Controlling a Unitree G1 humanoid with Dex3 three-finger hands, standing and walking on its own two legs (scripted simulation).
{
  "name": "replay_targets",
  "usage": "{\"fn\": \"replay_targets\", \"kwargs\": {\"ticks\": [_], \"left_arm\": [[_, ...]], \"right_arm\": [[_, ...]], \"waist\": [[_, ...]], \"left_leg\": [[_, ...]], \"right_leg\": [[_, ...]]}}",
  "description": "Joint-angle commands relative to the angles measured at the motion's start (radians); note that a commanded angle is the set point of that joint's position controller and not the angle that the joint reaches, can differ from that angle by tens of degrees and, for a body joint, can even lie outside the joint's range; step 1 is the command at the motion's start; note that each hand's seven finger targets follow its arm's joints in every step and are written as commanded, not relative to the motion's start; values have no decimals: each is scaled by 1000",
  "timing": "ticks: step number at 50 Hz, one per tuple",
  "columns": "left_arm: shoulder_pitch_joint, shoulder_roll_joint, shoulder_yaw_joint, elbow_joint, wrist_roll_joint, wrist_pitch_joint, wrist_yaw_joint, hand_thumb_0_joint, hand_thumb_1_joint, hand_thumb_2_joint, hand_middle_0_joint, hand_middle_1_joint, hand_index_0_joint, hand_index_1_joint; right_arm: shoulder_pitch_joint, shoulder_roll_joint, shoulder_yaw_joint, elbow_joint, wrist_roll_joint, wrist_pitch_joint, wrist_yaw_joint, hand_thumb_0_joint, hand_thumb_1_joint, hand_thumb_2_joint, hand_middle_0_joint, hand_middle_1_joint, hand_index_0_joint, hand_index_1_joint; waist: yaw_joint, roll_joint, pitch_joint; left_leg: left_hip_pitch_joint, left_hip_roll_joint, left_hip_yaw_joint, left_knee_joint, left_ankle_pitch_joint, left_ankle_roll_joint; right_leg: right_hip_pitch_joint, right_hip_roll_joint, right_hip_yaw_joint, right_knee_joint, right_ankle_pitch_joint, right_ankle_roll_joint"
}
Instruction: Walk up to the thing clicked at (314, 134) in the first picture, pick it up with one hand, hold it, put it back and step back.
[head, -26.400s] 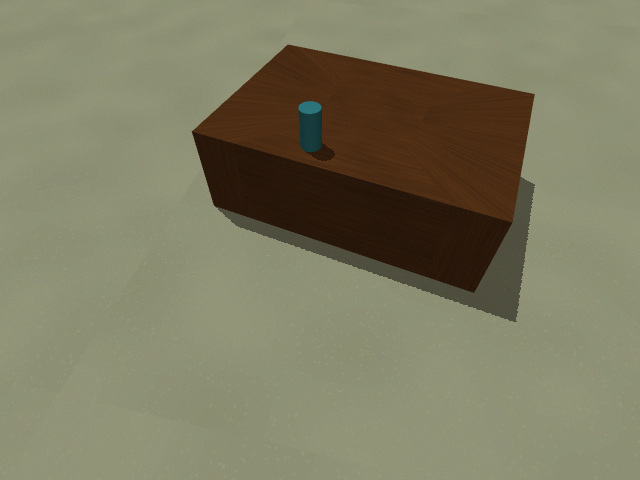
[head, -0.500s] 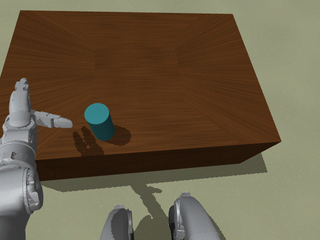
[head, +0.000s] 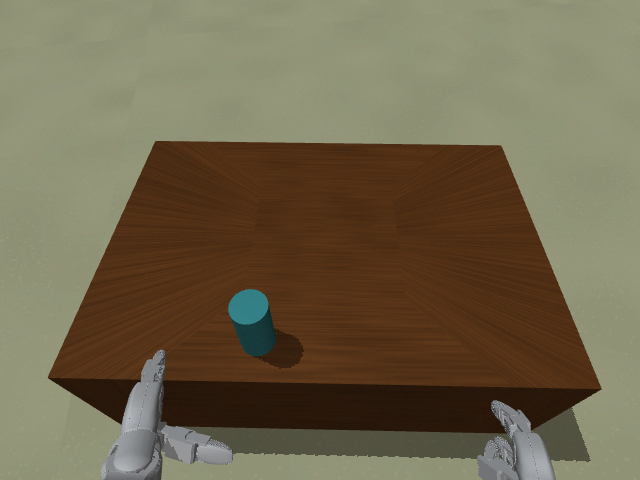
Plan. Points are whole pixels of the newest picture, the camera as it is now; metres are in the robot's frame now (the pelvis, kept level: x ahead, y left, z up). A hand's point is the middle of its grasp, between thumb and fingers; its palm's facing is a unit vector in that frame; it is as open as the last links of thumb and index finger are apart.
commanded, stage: home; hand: left
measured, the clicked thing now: (253, 324) +0.45 +0.16 -0.28
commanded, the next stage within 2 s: none
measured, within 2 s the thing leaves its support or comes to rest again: neither
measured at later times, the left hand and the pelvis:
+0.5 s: hand (195, 461) +0.16 +0.17 -0.07, palm faces +0.11 -0.96 -0.27, open 17.5 cm; pelvis -0.01 -0.01 +0.00, yaw +1 degrees
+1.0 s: hand out of the picture +0.03 +0.24 -0.11, palm faces +0.03 -0.92 -0.39, open 17.6 cm; pelvis -0.02 -0.02 +0.03, yaw +3 degrees
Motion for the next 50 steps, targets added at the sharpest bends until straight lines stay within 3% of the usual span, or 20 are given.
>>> {"fn": "replay_targets", "kwargs": {"ticks": [1,3,4,5,6,8,10,14,16,18,21,22,24,25,27,30,34,37,43,50], "left_arm": [[36,98,22,-288,2,-14,6,0,-499,85,-55,-61,-54,-62],[33,132,39,-391,6,-12,7,0,-507,80,-54,-59,-53,-60],[68,102,18,-346,8,-3,4,0,-516,75,-53,-58,-52,-58],[47,114,25,-402,8,-4,8,0,-516,75,-53,-58,-52,-58],[25,141,54,-433,8,-5,10,0,-522,71,-52,-57,-51,-57],[91,82,8,-350,18,8,8,0,-549,56,-49,-52,-49,-53],[-5,130,44,-457,19,1,15,0,-558,50,-48,-50,-48,-51],[149,65,1,-337,26,24,17,0,-570,44,-47,-49,-46,-49],[192,73,13,-346,25,27,18,0,-573,42,-47,-49,-46,-49],[125,105,23,-397,28,23,23,0,-536,64,-50,-55,-50,-55],[213,72,14,-308,27,33,20,0,-589,34,-45,-48,-45,-47],[154,99,27,-385,29,24,21,0,-565,47,-48,-51,-47,-51],[144,113,42,-388,31,22,21,0,-564,49,-48,-52,-48,-52],[95,198,75,-75,124,-38,-35,0,-561,50,-48,-52,-48,-52],[109,213,68,-4,125,-88,-77,0,-554,53,-49,-52,-48,-53],[53,202,47,94,103,-115,-99,0,-511,78,-53,-60,-53,-60],[19,234,48,233,97,-127,-100,0,-563,48,-48,-52,-47,-52],[10,254,48,312,91,-131,-97,0,-567,46,-47,-52,-47,-52],[-2,277,41,444,81,-132,-92,0,-596,29,-44,-47,-44,-47],[-17,314,35,562,80,-123,-92,0,-597,28,-44,-46,-44,-46]], "right_arm": [[-40,-121,-45,-133,0,-51,-13,0,-896,-902,201,301,201,301],[-39,-117,-45,-140,-3,-53,-17,0,-896,-902,201,301,201,301],[-43,-112,-39,-144,-5,-60,-20,0,-896,-902,201,301,201,301],[-44,-107,-36,-144,-8,-65,-21,0,-896,-902,201,301,201,301],[-47,-108,-38,-148,-9,-68,-25,0,-896,-902,201,301,201,301],[-53,-102,-33,-156,-16,-79,-29,0,-896,-902,201,301,201,301],[-44,-105,-34,-150,-21,-87,-33,0,-895,-902,201,301,201,301],[-43,-100,-35,-149,-25,-107,-33,0,-895,-902,201,301,201,301],[-57,-103,-35,-161,-25,-109,-25,0,-896,-902,201,301,201,301],[-55,-109,-38,-154,-24,-111,-20,0,-896,-902,201,301,201,301],[-59,-101,-36,-162,-21,-115,-12,0,-896,-902,201,301,201,301],[-54,-105,-42,-160,-22,-117,-14,0,-896,-902,201,301,201,301],[-52,-102,-41,-162,-20,-119,-11,0,-897,-902,201,301,201,301],[-31,-209,-89,28,-126,-70,44,0,-897,-902,201,301,201,301],[-12,-224,-104,46,-127,-39,79,0,-897,-901,201,301,201,301],[-28,-214,-100,69,-104,-40,107,0,-897,-901,200,301,200,301],[-31,-226,-103,137,-99,-24,121,0,-897,-901,200,301,200,301],[-7,-231,-102,185,-94,-15,125,0,-898,-901,200,301,200,301],[-7,-258,-99,263,-84,-10,123,0,-898,-901,200,301,200,301],[-3,-277,-81,339,-77,2,121,0,-898,-901,200,301,200,301]], "waist": [[-15,-53,-112],[-14,-21,-143],[-29,-58,-110],[-25,-38,-101],[-19,-27,-101],[-36,-37,-88],[-25,2,-122],[-14,-34,-95],[11,-21,-109],[13,-1,-119],[16,-30,-47],[12,-33,-88],[12,-31,-76],[30,-27,-14],[25,-13,-56],[27,9,-1],[27,-23,71],[16,-35,96],[25,-8,73],[30,-38,140]], "left_leg": [[21,-26,21,-139,325,13],[42,-34,31,-124,341,18],[40,-32,28,-125,339,20],[37,-35,27,-125,331,21],[34,-40,33,-122,307,24],[37,-39,28,-129,289,23],[64,-42,25,-132,284,21],[52,-42,17,-132,292,19],[36,-45,18,-128,310,16],[45,-42,11,-134,326,12],[1,-42,13,-143,272,15],[19,-41,12,-142,278,18],[7,-45,20,-138,250,20],[73,28,-64,-201,305,8],[125,28,-74,-218,284,35],[150,32,-88,-285,247,31],[146,25,-91,-331,203,20],[181,21,-87,-354,234,15],[241,41,-106,-422,313,15],[269,39,-104,-463,259,11]], "right_leg": [[199,32,-19,-98,246,-21],[218,22,-3,-99,280,-16],[207,23,-5,-99,282,-13],[208,19,-4,-98,276,-13],[207,12,2,-110,261,-11],[192,17,-4,-107,235,-12],[208,11,0,-105,232,-14],[205,16,-13,-107,222,-14],[231,13,-15,-106,233,-17],[231,19,-19,-98,234,-21],[211,19,-22,-114,181,-19],[222,18,-19,-109,193,-19],[225,14,-12,-119,170,-15],[250,-54,49,-116,185,-54],[267,-63,61,-139,184,-64],[269,-68,65,-181,170,-46],[297,-71,69,-261,102,-30],[309,-84,87,-323,77,-31],[404,-89,74,-353,194,-28],[380,-98,96,-444,67,-17]]}}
